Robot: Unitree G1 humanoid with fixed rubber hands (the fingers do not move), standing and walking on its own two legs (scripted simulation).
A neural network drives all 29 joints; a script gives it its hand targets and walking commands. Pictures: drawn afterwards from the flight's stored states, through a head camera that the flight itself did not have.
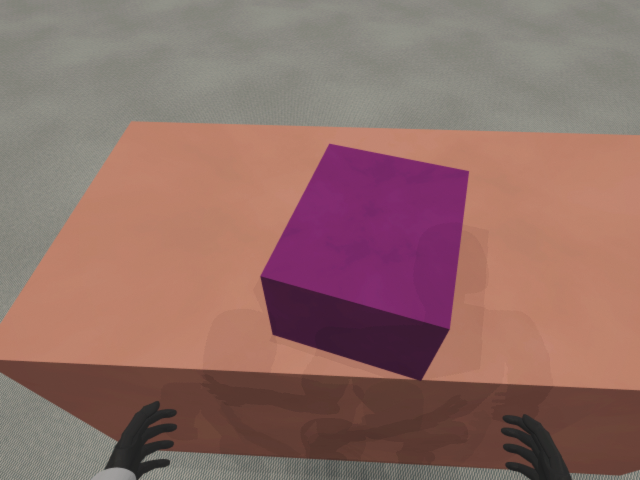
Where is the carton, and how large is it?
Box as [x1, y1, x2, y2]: [260, 144, 468, 380]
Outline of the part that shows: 329,144 260,276 272,333 281,337 420,380 449,329 468,171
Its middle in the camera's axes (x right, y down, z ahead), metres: +0.09 +0.02 +0.65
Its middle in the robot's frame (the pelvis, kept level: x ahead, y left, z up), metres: +0.47 -0.06 -0.04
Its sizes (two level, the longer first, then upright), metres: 0.311 0.250 0.173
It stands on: a pedestal, 0.65 m high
